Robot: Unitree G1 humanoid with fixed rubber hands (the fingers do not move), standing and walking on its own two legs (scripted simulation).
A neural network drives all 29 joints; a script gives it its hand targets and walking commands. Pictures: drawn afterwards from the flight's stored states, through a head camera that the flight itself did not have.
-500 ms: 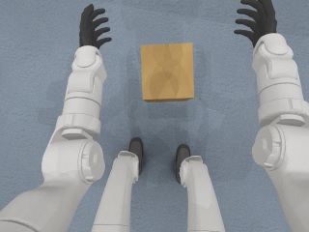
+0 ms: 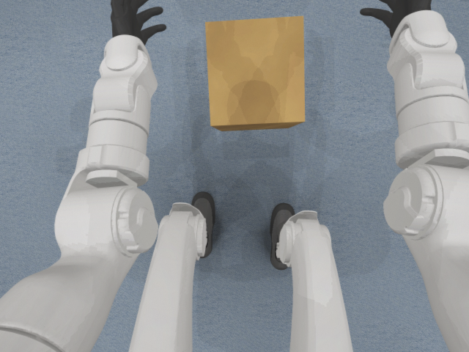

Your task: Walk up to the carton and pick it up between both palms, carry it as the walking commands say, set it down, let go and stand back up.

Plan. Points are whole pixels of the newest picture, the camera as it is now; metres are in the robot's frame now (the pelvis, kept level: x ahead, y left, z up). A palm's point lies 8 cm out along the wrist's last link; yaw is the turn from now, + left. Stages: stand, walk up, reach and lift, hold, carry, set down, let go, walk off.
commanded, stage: reach and lift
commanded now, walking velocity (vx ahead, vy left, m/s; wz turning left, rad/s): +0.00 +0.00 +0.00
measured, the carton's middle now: (254, 85) +0.54 -0.01 -0.45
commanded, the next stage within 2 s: none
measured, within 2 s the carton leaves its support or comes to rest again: neither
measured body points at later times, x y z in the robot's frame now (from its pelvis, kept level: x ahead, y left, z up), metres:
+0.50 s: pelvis -0.01 +0.00 -0.13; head +0.35 -0.01 +0.13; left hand +0.55 +0.17 -0.28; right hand +0.58 -0.19 -0.27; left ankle +0.10 +0.14 -0.54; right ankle +0.07 -0.11 -0.54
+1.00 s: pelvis -0.03 +0.00 -0.21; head +0.36 -0.02 +0.00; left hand +0.54 +0.16 -0.40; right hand +0.57 -0.19 -0.40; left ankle +0.10 +0.14 -0.54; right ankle +0.07 -0.11 -0.54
